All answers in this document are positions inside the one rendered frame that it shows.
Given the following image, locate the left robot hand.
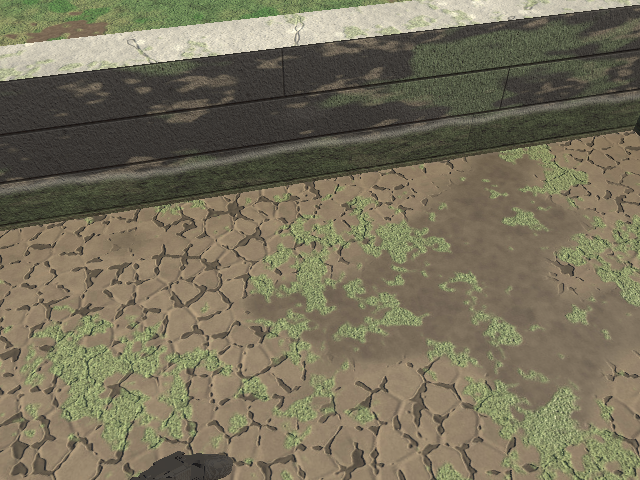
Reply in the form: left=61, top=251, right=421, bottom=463
left=130, top=451, right=233, bottom=480

